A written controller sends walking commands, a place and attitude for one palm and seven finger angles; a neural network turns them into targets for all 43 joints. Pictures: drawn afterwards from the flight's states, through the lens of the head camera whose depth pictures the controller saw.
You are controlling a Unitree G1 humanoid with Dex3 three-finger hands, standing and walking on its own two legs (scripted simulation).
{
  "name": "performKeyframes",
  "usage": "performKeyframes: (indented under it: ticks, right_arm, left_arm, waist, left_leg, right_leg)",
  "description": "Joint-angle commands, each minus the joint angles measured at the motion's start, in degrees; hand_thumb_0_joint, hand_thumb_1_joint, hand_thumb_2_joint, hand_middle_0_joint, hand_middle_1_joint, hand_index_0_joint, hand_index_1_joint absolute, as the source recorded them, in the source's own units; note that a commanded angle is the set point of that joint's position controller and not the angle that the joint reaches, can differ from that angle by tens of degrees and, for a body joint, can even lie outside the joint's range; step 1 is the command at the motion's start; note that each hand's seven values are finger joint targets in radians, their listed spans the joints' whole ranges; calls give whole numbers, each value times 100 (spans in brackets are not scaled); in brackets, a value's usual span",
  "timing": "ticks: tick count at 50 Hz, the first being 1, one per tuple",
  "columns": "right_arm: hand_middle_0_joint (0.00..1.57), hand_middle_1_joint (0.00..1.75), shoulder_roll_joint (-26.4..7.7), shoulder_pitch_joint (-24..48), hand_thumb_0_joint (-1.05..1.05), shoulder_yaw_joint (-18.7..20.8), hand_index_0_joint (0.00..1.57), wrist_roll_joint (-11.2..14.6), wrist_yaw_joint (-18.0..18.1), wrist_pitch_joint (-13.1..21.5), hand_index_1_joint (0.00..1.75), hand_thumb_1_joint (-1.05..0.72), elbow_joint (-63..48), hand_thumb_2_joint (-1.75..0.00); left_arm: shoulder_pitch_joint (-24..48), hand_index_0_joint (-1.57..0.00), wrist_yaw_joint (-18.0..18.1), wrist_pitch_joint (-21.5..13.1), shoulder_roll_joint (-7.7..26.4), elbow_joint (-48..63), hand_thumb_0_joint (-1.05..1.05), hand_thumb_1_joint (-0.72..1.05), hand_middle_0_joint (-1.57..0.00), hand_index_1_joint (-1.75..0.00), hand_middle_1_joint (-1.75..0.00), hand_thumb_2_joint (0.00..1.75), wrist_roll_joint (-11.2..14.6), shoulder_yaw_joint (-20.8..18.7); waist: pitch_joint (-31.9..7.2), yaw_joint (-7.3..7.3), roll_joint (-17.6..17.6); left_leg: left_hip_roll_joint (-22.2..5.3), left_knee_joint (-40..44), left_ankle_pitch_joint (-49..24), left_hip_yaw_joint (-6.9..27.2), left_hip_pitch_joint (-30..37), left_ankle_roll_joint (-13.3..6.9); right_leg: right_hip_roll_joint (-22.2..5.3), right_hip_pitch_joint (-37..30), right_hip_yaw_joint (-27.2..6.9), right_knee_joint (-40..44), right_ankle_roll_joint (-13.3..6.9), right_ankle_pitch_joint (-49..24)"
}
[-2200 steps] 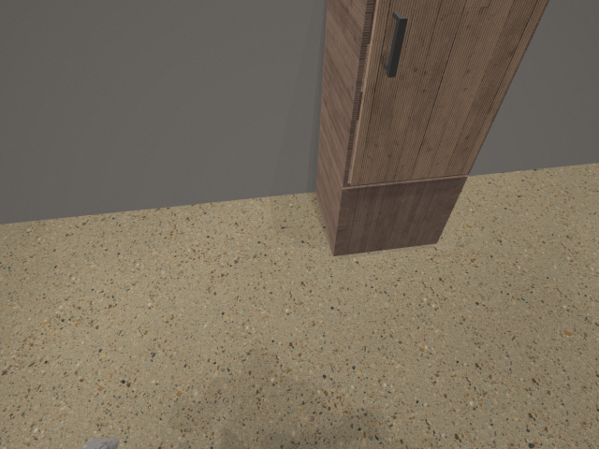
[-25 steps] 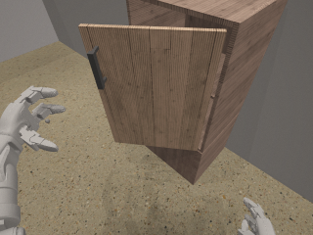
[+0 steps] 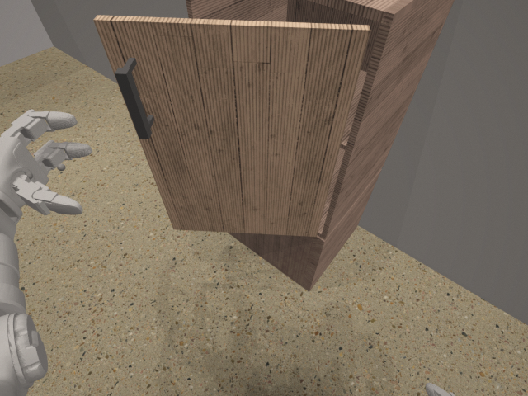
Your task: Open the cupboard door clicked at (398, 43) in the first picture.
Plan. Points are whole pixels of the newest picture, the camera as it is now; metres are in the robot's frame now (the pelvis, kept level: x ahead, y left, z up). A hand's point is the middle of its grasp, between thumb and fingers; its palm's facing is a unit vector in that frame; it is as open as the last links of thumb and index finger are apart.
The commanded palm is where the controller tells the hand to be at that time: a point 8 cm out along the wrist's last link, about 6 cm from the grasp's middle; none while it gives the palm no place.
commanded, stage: move the hooked fingers beside the handle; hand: left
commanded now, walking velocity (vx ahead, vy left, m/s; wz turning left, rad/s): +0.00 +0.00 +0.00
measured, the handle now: (138, 100) +0.58 +0.24 +0.13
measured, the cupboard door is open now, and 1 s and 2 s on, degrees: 36 36 36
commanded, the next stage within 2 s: slide the fingers in behind the handle in 1.66 s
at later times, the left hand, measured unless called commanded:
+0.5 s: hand (85, 131) +0.48 +0.29 +0.14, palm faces -0.03 -1.00 +0.00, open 14.0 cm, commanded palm +0.46 +0.34 +0.14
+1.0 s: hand (93, 111) +0.52 +0.29 +0.15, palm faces -0.02 -1.00 +0.00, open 14.0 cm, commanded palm +0.50 +0.34 +0.14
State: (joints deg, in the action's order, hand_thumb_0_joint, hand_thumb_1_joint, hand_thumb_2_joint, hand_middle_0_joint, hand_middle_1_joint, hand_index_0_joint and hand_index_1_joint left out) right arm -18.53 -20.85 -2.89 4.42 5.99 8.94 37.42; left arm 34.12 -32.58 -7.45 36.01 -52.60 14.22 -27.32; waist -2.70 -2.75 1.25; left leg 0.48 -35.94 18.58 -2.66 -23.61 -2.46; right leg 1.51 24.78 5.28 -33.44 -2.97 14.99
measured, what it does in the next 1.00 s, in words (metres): stands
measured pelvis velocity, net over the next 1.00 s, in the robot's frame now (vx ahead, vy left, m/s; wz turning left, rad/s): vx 0.03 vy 0.02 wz -0.04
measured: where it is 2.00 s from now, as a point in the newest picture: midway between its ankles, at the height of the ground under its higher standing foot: outside the picture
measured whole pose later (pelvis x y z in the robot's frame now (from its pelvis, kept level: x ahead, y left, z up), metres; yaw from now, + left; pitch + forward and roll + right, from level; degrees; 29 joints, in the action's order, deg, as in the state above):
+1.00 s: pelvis +0.03 +0.02 -0.01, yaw -2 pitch +16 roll -3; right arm -18.0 -25.5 -3.0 2.1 3.9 -3.6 35.6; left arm 55.7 -31.0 -12.3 47.1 -73.3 6.7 -29.5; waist -4.0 -9.5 0.8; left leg -0.2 -39.6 21.6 -3.8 -34.0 -3.8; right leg 2.2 34.5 4.0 -34.5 -1.4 15.9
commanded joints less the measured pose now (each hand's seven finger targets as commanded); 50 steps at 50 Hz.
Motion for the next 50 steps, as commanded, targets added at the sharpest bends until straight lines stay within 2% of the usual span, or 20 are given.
performKeyframes:
  ticks: [1,7,9,10,11,13,16,18,21,22,25,28,31,34,35,37,42,47,48,50]
  right_arm:
    - [20,30,-912,-79,0,300,20,-19,46,181,30,-90,-655,-90]
    - [20,30,-916,-310,0,326,20,-80,19,81,30,-90,-602,-90]
    - [20,30,-928,-386,0,323,20,-100,-2,31,30,-90,-560,-90]
    - [20,30,-951,-448,0,322,20,-113,-11,-28,30,-90,-544,-90]
    - [20,30,-967,-468,0,331,20,-124,-26,-56,30,-90,-574,-90]
    - [20,30,-938,-506,0,335,20,-144,-52,-106,30,-90,-595,-90]
    - [20,30,-979,-655,0,368,20,-177,-90,-226,30,-90,-607,-90]
    - [20,30,-952,-665,0,376,20,-178,-106,-287,30,-90,-592,-90]
    - [20,30,-988,-761,0,376,20,-183,-106,-406,30,-90,-527,-90]
    - [20,30,-976,-781,0,383,20,-187,-108,-427,30,-90,-492,-90]
    - [20,30,-1015,-910,0,389,20,-210,-81,-527,30,-90,-406,-90]
    - [20,30,-1001,-1012,0,410,20,-250,-101,-597,30,-90,-334,-90]
    - [20,30,-999,-1111,0,429,20,-277,-121,-700,30,-90,-275,-90]
    - [20,30,-985,-1137,0,422,20,-288,-155,-786,30,-90,-249,-90]
    - [20,30,-1027,-1198,0,419,20,-291,-140,-833,30,-90,-250,-90]
    - [20,30,-1039,-1206,0,403,20,-283,-143,-901,30,-90,-304,-90]
    - [20,30,-1065,-1247,0,359,20,-264,-120,-1062,30,-90,-393,-90]
    - [20,30,-1068,-1273,0,379,20,-254,-141,-1186,30,-90,-532,-90]
    - [20,30,-1054,-1251,0,375,20,-246,-150,-1204,30,-90,-549,-90]
    - [20,30,-1068,-1248,0,373,20,-230,-142,-1238,30,-90,-538,-90]
  left_arm:
    - [2795,-30,-41,-405,1835,746,0,-50,-30,-120,-120,30,82,-108]
    - [3330,-30,104,-627,1750,745,0,-50,-30,-120,-120,30,-27,42]
    - [3228,-30,173,-571,1771,319,0,-50,-30,-120,-120,30,-66,-28]
    - [3258,-30,205,-569,1951,191,0,-50,-30,-120,-120,30,-62,-166]
    - [3285,-30,232,-576,2098,189,0,-50,-30,-120,-120,30,-117,-282]
    - [3458,-30,280,-608,1954,242,0,-50,-30,-120,-120,30,-226,-96]
    - [3467,-30,320,-721,2331,251,0,-50,-30,-120,-120,30,-255,-417]
    - [3566,-30,278,-758,2111,200,0,-50,-30,-120,-120,30,-253,-236]
    - [3727,-30,226,-760,2164,-4,0,-50,-30,-120,-120,30,-271,-230]
    - [3944,-30,197,-758,1941,19,0,-50,-30,-120,-120,30,-274,5]
    - [4158,-30,207,-747,1981,-233,0,-50,-30,-120,-120,30,-289,5]
    - [4411,-30,226,-800,1979,-169,0,-50,-30,-120,-120,30,-371,54]
    - [4522,-30,276,-843,1983,-171,0,-50,-30,-120,-120,30,-374,30]
    - [4470,-30,330,-762,1896,-505,0,-50,-30,-120,-120,30,-425,89]
    - [4544,-30,369,-771,2188,-550,0,-50,-30,-120,-120,30,-425,-116]
    - [4479,-30,400,-746,2533,-714,0,-50,-30,-120,-120,30,-522,-303]
    - [4803,-30,387,-833,3025,-846,0,-50,-30,-120,-120,30,-703,-409]
    - [4334,-30,111,-875,3104,-860,0,-50,-30,-120,-120,30,-596,-522]
    - [4340,-30,58,-866,2981,-795,0,-50,-30,-120,-120,30,-582,-416]
    - [4288,-30,-35,-789,2680,-985,0,-50,-30,-120,-120,30,-457,-226]
  waist:
    - [-1424,-149,308]
    - [-1995,-196,619]
    - [-1725,-189,494]
    - [-1710,-172,220]
    - [-1832,-129,286]
    - [-1913,-176,552]
    - [-2220,-127,451]
    - [-2164,-214,520]
    - [-2061,-272,640]
    - [-2080,-379,710]
    - [-2066,-443,610]
    - [-2339,-470,912]
    - [-2523,-492,909]
    - [-2320,-528,870]
    - [-2317,-524,574]
    - [-2361,-485,499]
    - [-2364,-562,668]
    - [-2717,-462,682]
    - [-2641,-459,864]
    - [-2338,-568,572]
  left_leg:
    - [-26,480,-948,465,448,-28]
    - [-104,423,-1600,638,1062,79]
    - [-132,435,-1602,689,957,105]
    - [-137,414,-1733,647,811,91]
    - [-123,407,-1848,645,784,94]
    - [-146,385,-2068,674,930,151]
    - [-180,297,-2549,692,1056,196]
    - [-202,246,-2686,672,1136,208]
    - [-236,209,-2887,718,1202,247]
    - [-237,190,-2812,717,1280,248]
    - [-262,128,-2930,768,1283,259]
    - [-283,56,-3256,856,1534,336]
    - [-332,-20,-3732,904,1747,384]
    - [-304,-45,-3546,833,1490,338]
    - [-298,-70,-3557,824,1321,304]
    - [-242,-56,-3300,730,1018,234]
    - [-172,-107,-2820,607,623,119]
    - [-164,-193,-2984,548,641,82]
    - [-166,-192,-2968,549,686,88]
    - [-181,-199,-2765,528,539,42]
  right_leg:
    - [-153,-534,-569,432,124,-765]
    - [-94,-266,-416,282,83,-1050]
    - [-90,-86,-367,287,77,-968]
    - [-87,-215,-363,274,77,-1112]
    - [-80,-303,-389,226,89,-1240]
    - [-95,-159,-352,187,90,-1268]
    - [-52,-279,-367,125,97,-1512]
    - [-46,-160,-367,143,117,-1567]
    - [-19,81,-342,140,113,-1503]
    - [-16,191,-342,161,129,-1444]
    - [-9,333,-308,140,106,-1423]
    - [2,445,-298,109,119,-1437]
    - [35,501,-278,85,130,-1554]
    - [26,512,-290,103,141,-1580]
    - [35,365,-281,66,125,-1706]
    - [24,112,-349,59,154,-1874]
    - [11,-62,-443,13,164,-2020]
    - [32,-234,-459,-54,177,-2254]
    - [36,-109,-446,-38,172,-2153]
    - [63,31,-418,-15,170,-2059]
